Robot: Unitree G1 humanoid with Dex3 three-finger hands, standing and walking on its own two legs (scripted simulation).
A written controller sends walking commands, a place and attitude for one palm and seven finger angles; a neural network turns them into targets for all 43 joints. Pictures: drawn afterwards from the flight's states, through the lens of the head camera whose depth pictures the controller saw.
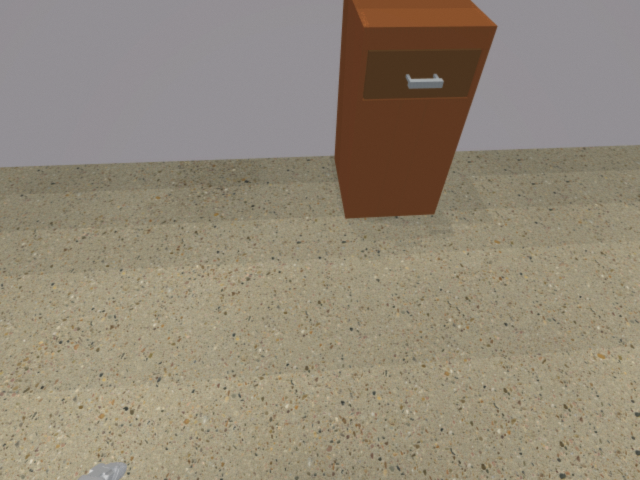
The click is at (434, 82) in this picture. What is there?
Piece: drawer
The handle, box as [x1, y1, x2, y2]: [406, 74, 443, 88]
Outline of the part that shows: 406,74 406,78 408,81 407,85 409,88 442,86 443,81 436,74 433,74 433,77 429,79 411,79 409,75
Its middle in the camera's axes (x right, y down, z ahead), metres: +0.33 -0.52 +1.26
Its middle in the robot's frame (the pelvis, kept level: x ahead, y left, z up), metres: +1.30 -0.27 -0.11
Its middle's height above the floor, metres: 0.66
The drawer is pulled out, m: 0.00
